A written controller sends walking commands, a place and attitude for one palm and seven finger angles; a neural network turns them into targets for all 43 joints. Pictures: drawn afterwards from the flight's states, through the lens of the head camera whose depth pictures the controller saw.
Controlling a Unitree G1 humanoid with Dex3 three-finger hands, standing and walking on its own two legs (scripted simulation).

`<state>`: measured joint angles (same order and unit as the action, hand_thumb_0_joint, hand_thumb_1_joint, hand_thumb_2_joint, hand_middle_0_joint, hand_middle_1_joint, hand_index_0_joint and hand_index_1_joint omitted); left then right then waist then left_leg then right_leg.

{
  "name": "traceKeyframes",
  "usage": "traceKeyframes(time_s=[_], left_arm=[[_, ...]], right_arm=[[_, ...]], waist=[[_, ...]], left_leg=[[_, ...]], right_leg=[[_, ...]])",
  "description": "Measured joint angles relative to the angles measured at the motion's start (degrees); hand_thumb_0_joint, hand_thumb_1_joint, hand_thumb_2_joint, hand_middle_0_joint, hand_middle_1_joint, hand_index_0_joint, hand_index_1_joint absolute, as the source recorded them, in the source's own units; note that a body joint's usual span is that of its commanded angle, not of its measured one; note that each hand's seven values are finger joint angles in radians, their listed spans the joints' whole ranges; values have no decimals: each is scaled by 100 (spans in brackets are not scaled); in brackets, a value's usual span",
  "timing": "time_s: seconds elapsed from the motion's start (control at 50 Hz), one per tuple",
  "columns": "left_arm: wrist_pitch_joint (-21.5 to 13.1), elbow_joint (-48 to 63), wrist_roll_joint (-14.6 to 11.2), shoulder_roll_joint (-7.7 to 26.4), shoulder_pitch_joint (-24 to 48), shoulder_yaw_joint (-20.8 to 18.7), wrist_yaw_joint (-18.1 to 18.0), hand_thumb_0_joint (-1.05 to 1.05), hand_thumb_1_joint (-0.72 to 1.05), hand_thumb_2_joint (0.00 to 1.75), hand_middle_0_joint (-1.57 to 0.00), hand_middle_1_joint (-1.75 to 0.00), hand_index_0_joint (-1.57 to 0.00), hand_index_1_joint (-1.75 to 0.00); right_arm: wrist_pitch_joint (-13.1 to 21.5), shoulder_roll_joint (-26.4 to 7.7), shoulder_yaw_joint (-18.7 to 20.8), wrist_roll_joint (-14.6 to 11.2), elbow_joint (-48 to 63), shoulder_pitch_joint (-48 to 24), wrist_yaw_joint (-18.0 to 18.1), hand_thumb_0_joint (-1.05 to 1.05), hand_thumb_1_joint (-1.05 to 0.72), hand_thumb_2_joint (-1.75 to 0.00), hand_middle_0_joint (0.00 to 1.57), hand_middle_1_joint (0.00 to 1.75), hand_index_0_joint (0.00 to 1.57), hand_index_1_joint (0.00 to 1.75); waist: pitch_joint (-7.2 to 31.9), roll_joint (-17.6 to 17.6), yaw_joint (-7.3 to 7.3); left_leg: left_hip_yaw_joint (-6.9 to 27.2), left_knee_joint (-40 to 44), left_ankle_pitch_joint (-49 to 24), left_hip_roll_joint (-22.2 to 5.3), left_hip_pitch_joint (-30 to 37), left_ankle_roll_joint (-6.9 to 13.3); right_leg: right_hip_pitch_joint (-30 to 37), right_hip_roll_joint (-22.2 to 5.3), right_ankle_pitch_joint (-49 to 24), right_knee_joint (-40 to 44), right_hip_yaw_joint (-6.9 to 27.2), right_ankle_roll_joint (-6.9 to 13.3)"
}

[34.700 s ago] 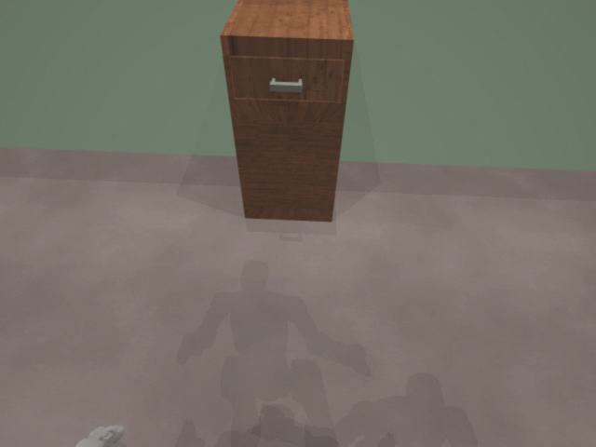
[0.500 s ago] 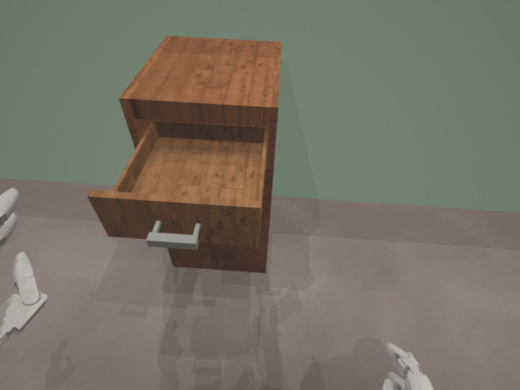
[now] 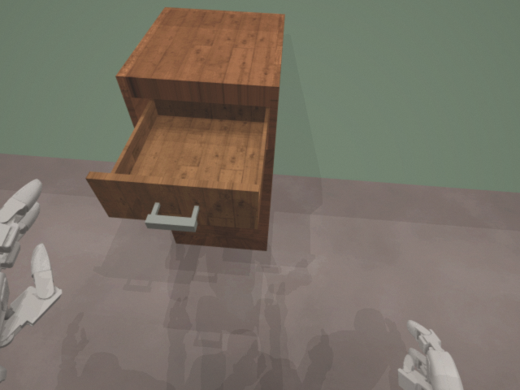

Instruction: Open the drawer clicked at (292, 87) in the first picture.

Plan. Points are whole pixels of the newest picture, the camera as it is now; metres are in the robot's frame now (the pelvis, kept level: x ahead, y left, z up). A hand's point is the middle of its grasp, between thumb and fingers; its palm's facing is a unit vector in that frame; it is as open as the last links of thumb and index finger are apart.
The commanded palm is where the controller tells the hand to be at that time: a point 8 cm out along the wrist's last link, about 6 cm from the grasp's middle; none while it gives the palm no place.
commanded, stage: let the arm hang, fingers relaxed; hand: left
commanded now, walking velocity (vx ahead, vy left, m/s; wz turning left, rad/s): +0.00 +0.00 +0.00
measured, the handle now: (174, 215) +0.47 +0.21 -0.09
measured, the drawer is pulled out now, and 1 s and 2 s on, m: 0.29 0.29 0.29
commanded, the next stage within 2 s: look to check the result in 1.12 s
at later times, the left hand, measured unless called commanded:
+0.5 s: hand out of the picture -0.05 +0.23 -0.18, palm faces +0.04 -0.98 -0.20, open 7.1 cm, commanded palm none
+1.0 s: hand out of the picture -0.02 +0.20 -0.18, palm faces +0.01 -0.99 -0.17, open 7.3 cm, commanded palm none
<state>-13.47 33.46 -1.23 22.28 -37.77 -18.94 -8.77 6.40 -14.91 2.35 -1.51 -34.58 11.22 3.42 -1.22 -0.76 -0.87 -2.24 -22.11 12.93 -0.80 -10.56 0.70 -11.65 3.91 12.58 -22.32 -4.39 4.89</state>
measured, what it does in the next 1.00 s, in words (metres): shifts its weight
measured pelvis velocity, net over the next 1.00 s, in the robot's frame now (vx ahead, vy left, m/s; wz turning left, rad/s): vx -0.01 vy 0.05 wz -0.01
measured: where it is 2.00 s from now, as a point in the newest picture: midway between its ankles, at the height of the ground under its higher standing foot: outside the picture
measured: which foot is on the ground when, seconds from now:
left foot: down 0.00-1.00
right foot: down 0.00-1.00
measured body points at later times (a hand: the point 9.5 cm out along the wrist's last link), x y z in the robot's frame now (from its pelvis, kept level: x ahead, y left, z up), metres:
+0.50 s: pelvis -0.02 +0.05 +0.00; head +0.01 +0.07 +0.45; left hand -0.05 +0.28 -0.16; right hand -0.01 -0.19 -0.15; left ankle -0.02 +0.12 -0.74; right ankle -0.01 -0.05 -0.74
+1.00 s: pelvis -0.01 +0.05 +0.00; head +0.00 +0.05 +0.45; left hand -0.02 +0.26 -0.16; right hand -0.04 -0.14 -0.17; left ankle -0.02 +0.12 -0.74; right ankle -0.01 -0.05 -0.74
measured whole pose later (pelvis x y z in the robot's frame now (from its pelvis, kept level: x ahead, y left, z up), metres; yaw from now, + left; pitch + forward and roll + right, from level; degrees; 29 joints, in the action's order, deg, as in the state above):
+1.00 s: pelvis -0.01 +0.05 +0.00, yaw -1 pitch -2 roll +0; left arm 0.2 -64.6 1.1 5.7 -17.6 0.7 -2.7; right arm 0.7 -5.6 -1.6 0.0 -64.2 19.5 2.2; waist -2.6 0.8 -0.2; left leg -4.0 -21.9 13.1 3.1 -7.1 4.0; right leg -9.1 0.1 12.7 -23.8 -2.4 1.1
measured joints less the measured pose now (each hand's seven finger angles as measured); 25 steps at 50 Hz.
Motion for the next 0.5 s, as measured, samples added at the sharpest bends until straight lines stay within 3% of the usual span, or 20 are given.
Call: traceKeyframes(time_s=[0.02,0.06,0.14,0.18,0.24,0.32,0.4,0.5], left_arm=[[8,13,-13,30,35,-46,2,1,89,90,-21,-30,-21,-30],[31,-840,229,116,555,213,234,0,89,90,-21,-30,-21,-30],[998,-3826,355,-275,1694,1019,660,0,90,90,-20,-30,-20,-30],[1369,-5165,363,-534,1990,1278,728,0,90,90,-20,-30,-20,-30],[1650,-6587,342,-849,2099,1606,776,0,91,90,-20,-30,-19,-30],[1720,-7774,268,-1245,2018,1886,767,0,92,90,-20,-30,-19,-30],[1612,-8465,245,-1150,1950,1812,721,-1,100,90,-21,-30,-20,-30],[1577,-9155,253,-1091,1747,1847,758,-1,97,90,-20,-30,-20,-30]], right_arm=[[-24,22,-13,-22,5,-47,-11,1,-90,-90,20,30,20,30],[62,-87,16,28,-215,-133,-226,1,-90,-90,20,30,20,30],[-284,-224,-64,123,-671,-285,-406,1,-90,-90,20,30,20,30],[-432,-101,-163,167,-828,-253,-411,1,-91,-90,20,30,20,30],[-585,193,-321,214,-1056,-110,-403,1,-91,-90,20,30,20,30],[-674,490,-485,228,-1473,147,-360,1,-91,-90,20,30,20,30],[-709,525,-419,202,-1909,390,-239,0,-94,-90,20,30,20,30],[-749,381,-340,186,-2313,664,-189,0,-93,-90,20,30,20,30]], waist=[[-32,-19,36],[79,87,119],[329,424,132],[304,397,88],[116,141,36],[-213,-140,80],[-413,-207,201],[-400,-55,216]], left_leg=[[-18,-75,58,2,4,-52],[9,-469,171,56,-278,-37],[53,-957,490,179,-539,78],[43,-1053,542,224,-508,116],[3,-974,511,272,-329,153],[-13,-709,349,248,-118,172],[-1,-460,169,237,-22,211],[-37,-195,27,322,109,301]], right_leg=[[21,-6,19,-23,19,-21],[-192,-78,112,-311,-10,-63],[-480,-222,463,-908,-64,-125],[-463,-272,539,-1040,-55,-141],[-333,-319,548,-1053,-12,-179],[-82,-281,316,-686,9,-228],[91,-256,45,-275,2,-265],[199,-329,-96,-52,43,-350]])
